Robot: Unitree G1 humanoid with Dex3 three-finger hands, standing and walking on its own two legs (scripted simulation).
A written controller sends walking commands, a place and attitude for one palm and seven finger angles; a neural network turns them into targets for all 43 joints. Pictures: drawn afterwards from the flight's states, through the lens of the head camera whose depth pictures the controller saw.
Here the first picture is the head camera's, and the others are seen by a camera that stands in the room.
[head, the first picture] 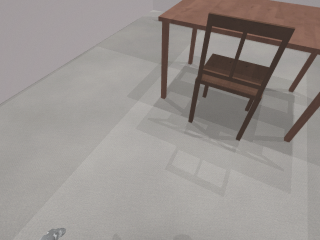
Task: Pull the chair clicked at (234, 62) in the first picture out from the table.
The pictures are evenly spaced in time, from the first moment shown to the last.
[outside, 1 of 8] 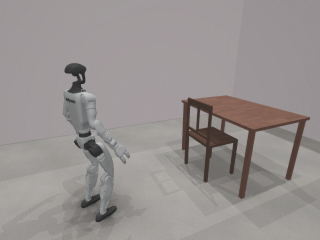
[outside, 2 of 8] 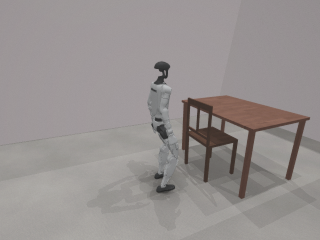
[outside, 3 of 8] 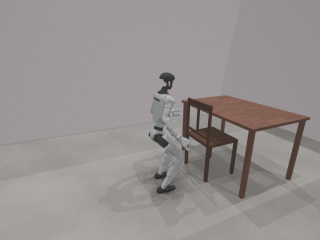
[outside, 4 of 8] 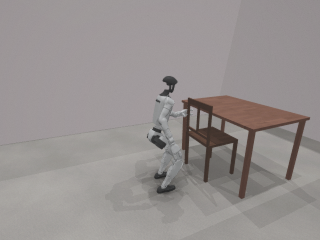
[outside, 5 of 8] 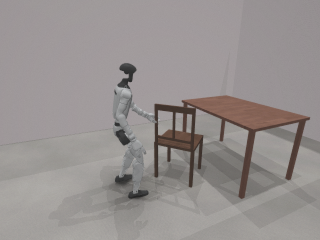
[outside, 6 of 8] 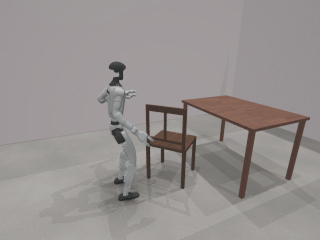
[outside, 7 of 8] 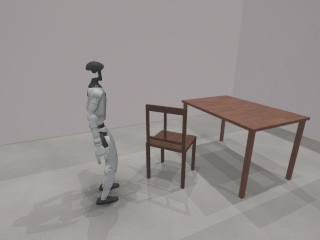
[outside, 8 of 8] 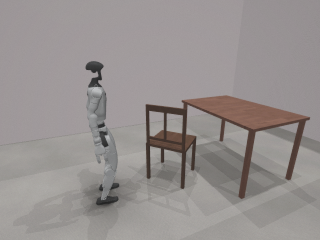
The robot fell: no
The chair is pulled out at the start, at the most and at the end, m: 0.00 0.47 0.47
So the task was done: yes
